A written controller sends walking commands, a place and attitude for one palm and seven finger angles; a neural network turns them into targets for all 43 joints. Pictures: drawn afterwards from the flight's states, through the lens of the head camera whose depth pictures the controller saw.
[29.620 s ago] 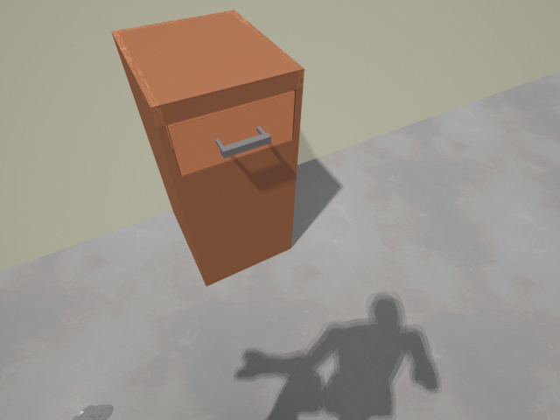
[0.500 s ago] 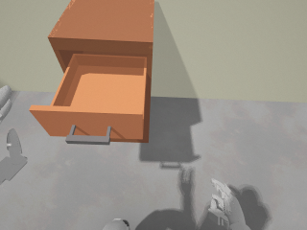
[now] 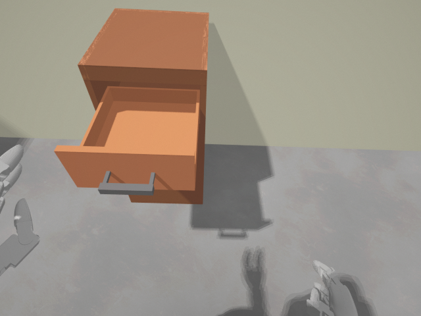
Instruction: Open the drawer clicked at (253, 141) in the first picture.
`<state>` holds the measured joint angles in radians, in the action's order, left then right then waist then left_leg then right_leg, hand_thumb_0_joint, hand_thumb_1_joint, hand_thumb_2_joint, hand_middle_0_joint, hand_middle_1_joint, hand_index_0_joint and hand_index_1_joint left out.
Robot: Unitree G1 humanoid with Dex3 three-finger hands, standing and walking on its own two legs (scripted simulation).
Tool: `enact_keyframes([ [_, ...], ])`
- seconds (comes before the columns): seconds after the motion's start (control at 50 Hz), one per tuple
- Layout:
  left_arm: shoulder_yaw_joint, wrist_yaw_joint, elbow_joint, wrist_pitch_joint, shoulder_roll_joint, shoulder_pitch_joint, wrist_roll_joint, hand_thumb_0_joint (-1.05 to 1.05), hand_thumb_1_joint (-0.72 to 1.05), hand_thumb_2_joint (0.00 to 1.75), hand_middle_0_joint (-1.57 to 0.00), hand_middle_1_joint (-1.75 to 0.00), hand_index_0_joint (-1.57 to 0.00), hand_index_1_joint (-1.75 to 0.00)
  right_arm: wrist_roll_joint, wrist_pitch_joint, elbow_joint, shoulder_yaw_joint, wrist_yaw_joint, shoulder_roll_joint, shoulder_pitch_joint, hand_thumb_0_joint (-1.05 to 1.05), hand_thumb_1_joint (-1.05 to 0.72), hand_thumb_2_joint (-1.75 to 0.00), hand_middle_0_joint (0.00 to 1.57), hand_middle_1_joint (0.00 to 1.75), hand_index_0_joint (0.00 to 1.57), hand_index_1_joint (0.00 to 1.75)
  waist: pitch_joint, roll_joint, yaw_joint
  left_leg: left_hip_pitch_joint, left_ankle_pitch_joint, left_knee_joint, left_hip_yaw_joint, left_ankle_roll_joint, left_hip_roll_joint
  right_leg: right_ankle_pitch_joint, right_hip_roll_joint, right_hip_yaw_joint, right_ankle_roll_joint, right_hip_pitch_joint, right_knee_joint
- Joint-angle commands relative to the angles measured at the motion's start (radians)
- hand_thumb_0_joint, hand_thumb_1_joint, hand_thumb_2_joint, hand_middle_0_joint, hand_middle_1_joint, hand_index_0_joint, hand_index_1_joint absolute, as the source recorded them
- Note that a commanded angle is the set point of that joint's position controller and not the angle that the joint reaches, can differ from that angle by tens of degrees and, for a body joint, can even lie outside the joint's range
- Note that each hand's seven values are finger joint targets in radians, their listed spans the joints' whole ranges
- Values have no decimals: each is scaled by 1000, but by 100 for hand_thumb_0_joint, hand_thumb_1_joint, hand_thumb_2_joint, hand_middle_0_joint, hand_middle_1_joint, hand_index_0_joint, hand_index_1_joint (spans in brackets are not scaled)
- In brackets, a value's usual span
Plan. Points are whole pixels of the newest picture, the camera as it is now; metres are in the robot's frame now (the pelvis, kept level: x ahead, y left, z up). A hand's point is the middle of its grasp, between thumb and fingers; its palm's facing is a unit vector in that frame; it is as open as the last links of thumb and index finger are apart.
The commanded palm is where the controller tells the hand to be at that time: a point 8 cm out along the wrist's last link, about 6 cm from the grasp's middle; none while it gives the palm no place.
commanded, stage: stop stepping back and stand still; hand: left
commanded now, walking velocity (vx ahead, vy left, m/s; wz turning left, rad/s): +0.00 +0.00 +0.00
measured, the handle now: (128, 182) +0.44 +0.23 -0.09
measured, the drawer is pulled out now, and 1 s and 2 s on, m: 0.30 0.30 0.30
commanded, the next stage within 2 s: let the arm hang, fingers relaxed in 0.18 s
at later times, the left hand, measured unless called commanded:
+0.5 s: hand out of the picture +0.12 +0.21 -0.14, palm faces -0.01 -0.96 -0.28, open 7.4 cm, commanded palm none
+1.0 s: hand out of the picture -0.08 +0.17 -0.17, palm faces +0.04 -0.98 -0.21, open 7.3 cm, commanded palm none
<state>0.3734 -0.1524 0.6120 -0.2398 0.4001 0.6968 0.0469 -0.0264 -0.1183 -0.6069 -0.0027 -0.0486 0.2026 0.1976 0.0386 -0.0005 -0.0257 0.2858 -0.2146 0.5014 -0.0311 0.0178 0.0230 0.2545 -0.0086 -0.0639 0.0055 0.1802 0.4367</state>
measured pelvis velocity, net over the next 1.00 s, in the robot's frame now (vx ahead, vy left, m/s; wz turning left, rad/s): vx -0.01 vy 0.00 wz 0.00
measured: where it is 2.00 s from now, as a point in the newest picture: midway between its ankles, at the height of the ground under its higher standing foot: outside the picture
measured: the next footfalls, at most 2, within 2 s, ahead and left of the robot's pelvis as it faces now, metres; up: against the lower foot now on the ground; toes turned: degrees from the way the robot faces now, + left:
none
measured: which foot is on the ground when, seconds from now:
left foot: down 0.00-1.00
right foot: down 0.00-1.00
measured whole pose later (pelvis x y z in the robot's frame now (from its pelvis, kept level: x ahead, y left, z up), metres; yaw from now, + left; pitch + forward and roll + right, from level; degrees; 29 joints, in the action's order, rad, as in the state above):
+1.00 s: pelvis -0.01 +0.00 +0.00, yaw +0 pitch -2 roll +0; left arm 0.00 -0.04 -1.17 0.02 0.13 0.39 -0.01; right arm 0.01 0.02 -1.13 0.01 -0.03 0.10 0.35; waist 0.07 0.03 0.00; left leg 0.24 -0.17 0.44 -0.04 0.02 0.00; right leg 0.24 0.01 -0.06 0.01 0.17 0.44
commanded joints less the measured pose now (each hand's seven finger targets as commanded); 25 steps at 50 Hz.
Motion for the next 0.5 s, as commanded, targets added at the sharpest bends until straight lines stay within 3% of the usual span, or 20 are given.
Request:
enact_keyframes([
  [0.0,81,-30,149,-34,105,-61,0,0,90,90,-20,-30,-20,-30,1,-39,146,-38,-10,117,-79,0,-90,-90,20,30,20,30,-42,35,-2,-22,-112,-122,93,28,73,38,86,132,7,51,-133],
  [0.12,58,-34,172,-12,103,-124,-12,0,90,90,-20,-30,-20,-30,9,-44,155,-21,-15,106,-100,0,-90,-90,20,30,20,30,-56,65,8,-8,-148,-193,109,32,86,13,59,97,-5,-8,-116],
  [0.18,67,-33,193,-8,115,-113,-9,0,90,90,-20,-30,-20,-30,11,-45,160,-18,-15,102,-102,0,-90,-90,20,30,20,30,-83,50,11,-26,-72,-184,97,26,79,-51,58,85,-6,-38,-110],
  [0.24,72,-31,194,-9,111,-82,-6,0,90,90,-20,-30,-20,-30,10,-40,161,-17,-11,101,-97,0,-90,-90,20,30,20,30,-93,84,13,-16,-23,-183,97,21,77,-93,55,71,-5,-68,-98],
  [0.26,-317,93,-694,119,-38,-215,-87,0,90,90,-20,-30,-20,-30,8,-114,-121,-73,67,229,-134,0,-90,-90,20,30,20,30,-43,66,-27,-12,258,-26,111,8,91,-185,83,23,11,127,49],
  [0.28,-256,121,-736,206,-42,-217,-98,0,90,90,-20,-30,-20,-30,25,-28,-147,-80,69,224,-21,0,-90,-90,20,30,20,30,-112,40,-5,-49,344,-21,100,16,111,-197,108,59,3,99,47],
  [0.3,-264,130,-769,225,-53,-229,-88,0,90,90,-20,-30,-20,-30,24,11,-130,-63,63,190,-7,0,-90,-90,20,30,20,30,-150,12,6,-30,327,-16,131,40,122,-142,85,50,7,82,80],
  [0.34,-281,138,-879,232,-50,-283,-87,0,90,90,-20,-30,-20,-30,33,44,-120,-42,55,188,-36,0,-90,-90,20,30,20,30,-129,-69,24,14,249,-26,159,56,115,-87,74,66,8,56,75],
  [0.36,-288,137,-946,232,-45,-313,-89,0,90,90,-20,-30,-20,-30,38,53,-130,-39,54,181,-37,0,-90,-90,20,30,20,30,-131,-125,27,-3,243,-17,149,48,100,-111,83,82,19,49,56],
  [0.38,-294,136,-1011,236,-34,-345,-87,0,90,90,-20,-30,-20,-30,39,67,-137,-38,53,187,-40,0,-90,-90,20,30,20,30,-115,-137,26,3,222,-21,142,43,83,-125,96,98,30,36,38],
  [0.42,-311,131,-1154,247,-37,-388,-81,0,90,90,-20,-30,-20,-30,43,93,-172,-29,50,164,-43,0,-90,-90,20,30,20,30,-84,-83,27,-7,172,-48,128,32,64,-117,109,121,38,34,7],
  [0.48,-334,127,-1343,255,-41,-407,-73,0,90,90,-20,-30,-20,-30,44,114,-235,-13,44,143,-29,0,-90,-90,20,30,20,30,-39,49,31,-12,84,-118,126,25,67,-40,95,115,28,19,-33],
])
